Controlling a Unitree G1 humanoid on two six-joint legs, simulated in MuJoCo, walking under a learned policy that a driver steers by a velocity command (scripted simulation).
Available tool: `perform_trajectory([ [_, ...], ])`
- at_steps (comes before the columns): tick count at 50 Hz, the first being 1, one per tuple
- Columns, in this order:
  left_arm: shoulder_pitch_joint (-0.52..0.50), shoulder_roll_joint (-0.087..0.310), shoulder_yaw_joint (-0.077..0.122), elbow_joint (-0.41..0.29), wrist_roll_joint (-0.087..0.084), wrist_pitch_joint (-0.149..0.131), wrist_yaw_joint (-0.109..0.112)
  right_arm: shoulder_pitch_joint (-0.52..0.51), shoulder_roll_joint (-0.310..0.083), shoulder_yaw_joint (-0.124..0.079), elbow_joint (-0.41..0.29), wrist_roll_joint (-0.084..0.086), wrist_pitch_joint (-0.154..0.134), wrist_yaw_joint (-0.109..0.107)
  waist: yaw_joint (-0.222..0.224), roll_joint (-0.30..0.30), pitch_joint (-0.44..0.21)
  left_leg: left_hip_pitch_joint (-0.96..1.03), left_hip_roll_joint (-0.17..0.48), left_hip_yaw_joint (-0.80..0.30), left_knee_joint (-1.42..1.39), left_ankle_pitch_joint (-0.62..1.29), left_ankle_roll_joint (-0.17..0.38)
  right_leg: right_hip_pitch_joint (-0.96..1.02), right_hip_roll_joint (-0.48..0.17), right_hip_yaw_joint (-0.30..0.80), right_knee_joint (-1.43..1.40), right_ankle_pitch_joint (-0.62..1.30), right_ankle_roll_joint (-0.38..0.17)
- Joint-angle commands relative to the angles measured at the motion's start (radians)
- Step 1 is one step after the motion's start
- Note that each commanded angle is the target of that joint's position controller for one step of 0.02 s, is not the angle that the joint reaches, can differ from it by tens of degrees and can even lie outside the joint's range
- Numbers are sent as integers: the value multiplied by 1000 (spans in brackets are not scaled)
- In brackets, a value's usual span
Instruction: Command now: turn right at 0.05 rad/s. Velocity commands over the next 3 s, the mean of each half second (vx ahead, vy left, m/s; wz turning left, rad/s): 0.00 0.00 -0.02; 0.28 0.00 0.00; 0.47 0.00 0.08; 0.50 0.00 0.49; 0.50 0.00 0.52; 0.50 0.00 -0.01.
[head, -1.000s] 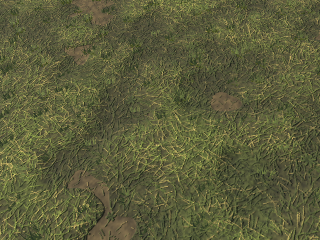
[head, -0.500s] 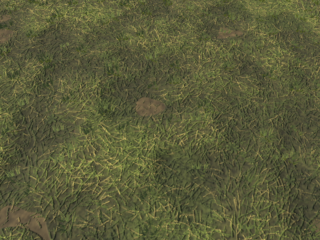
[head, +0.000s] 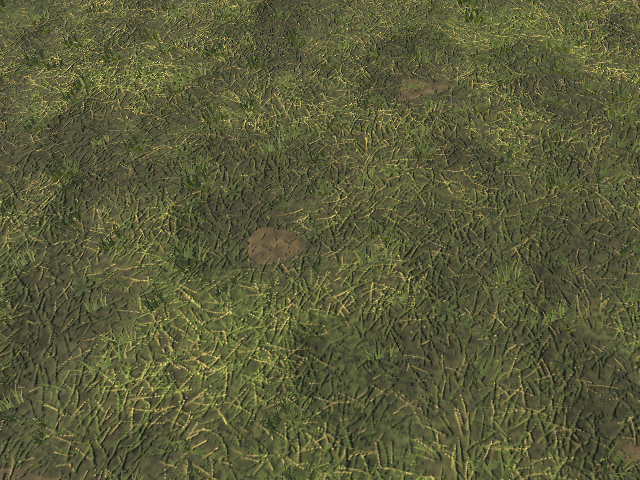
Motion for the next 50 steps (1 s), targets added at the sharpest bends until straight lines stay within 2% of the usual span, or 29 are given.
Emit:
perform_trajectory([
  [1,-6,122,29,-58,-2,-17,5,-16,-100,-25,-46,3,-10,-8,7,-53,-26,14,17,-7,-41,172,12,-22,-79,86,-111,210,-42],
  [8,1,111,25,-32,-5,-24,4,-3,-109,-27,0,6,-4,-21,6,-24,-36,36,22,-11,-40,198,4,-14,-65,69,-101,245,-40],
  [26,48,102,21,98,-10,-31,12,24,-103,-28,131,12,8,-40,6,-17,-13,45,16,-9,-55,200,12,-16,-37,25,-104,236,-22],
  [27,68,101,21,115,-12,-29,14,41,-93,-26,146,12,9,-40,6,-25,-32,49,-1,10,-49,109,15,-7,-29,20,-115,129,-26],
  [28,78,121,28,124,-19,-25,16,45,-93,-27,154,18,10,-40,11,-45,-16,14,-34,43,-13,-49,23,-16,-26,31,-128,-52,-46],
  [29,86,143,35,127,-24,-22,18,35,-88,-27,151,24,6,-39,22,-77,18,-46,-55,67,31,-186,35,-39,-49,80,-165,-270,-77],
  [30,106,160,39,130,-28,-26,19,10,-81,-25,136,28,-4,-37,37,-121,64,-123,-61,80,89,-248,44,-57,-107,171,-228,-438,-119],
  [31,135,182,44,137,-32,-35,17,-15,-66,-21,119,34,-23,-31,49,-179,99,-189,-62,100,175,-232,52,-54,-191,299,-306,-546,-169],
  [32,142,200,49,143,-36,-47,16,-37,-59,-19,104,41,-43,-24,53,-210,141,-220,-39,81,238,-197,68,-81,-264,413,-358,-568,-218],
  [33,125,200,49,143,-36,-57,16,-40,-66,-22,99,46,-60,-16,42,-210,163,-239,-9,52,257,-196,90,-94,-298,455,-373,-520,-239],
  [34,97,191,46,137,-37,-65,14,-23,-66,-22,102,49,-75,-6,24,-205,162,-229,7,44,219,-212,111,-83,-300,435,-359,-444,-233],
  [35,56,184,43,128,-43,-65,12,23,-61,-22,120,50,-87,4,-9,-188,140,-142,8,56,110,-188,131,-98,-272,367,-326,-371,-204],
  [36,1,177,40,115,-49,-61,10,121,-61,-28,166,49,-95,10,-61,-158,105,49,-16,82,-26,-77,139,-175,-208,265,-272,-287,-161],
  [37,-28,147,31,102,-43,-62,9,223,-84,-41,217,37,-95,14,-92,-96,65,204,-14,37,-64,5,129,-248,-132,160,-144,-160,-115],
  [38,-59,76,12,73,-36,-70,8,348,-164,-63,247,32,-97,14,-123,140,17,324,167,-280,-227,-150,195,-372,-2,-21,187,-79,-37],
  [39,-68,94,20,33,-50,-90,15,406,-244,-73,246,17,-107,30,-124,301,11,378,356,-679,-372,-207,321,-536,63,-12,431,-248,-18],
  [40,-29,134,30,52,-69,-104,11,314,-172,-49,221,8,-117,30,-68,169,65,339,379,-666,-365,-217,335,-602,0,67,567,-228,-37],
  [41,1,133,30,76,-71,-113,1,251,-121,-36,196,16,-122,27,-40,117,101,325,331,-535,-354,-177,297,-630,-45,70,593,-118,-58],
  [43,-25,138,39,87,-48,-120,-6,210,-110,-27,176,20,-117,27,-26,76,91,333,266,-355,-365,12,227,-640,-105,24,534,48,-68],
  [44,-41,133,42,85,-38,-119,-14,230,-79,-16,181,18,-109,26,-29,89,65,327,227,-271,-365,148,203,-599,-116,1,504,99,-62],
  [45,-44,113,39,86,-33,-116,-23,261,-67,-11,190,14,-102,22,-31,105,44,330,205,-213,-359,277,198,-578,-112,-26,484,133,-50],
  [47,-88,81,31,71,-32,-109,-31,302,-77,-9,200,16,-92,10,-41,93,34,331,187,-141,-361,417,206,-581,-108,-61,423,179,-22],
  [50,-225,50,13,21,-36,-108,-36,300,-108,-8,191,10,-81,-8,-60,68,77,233,160,-77,-404,406,200,-522,-86,-95,211,291,5],
])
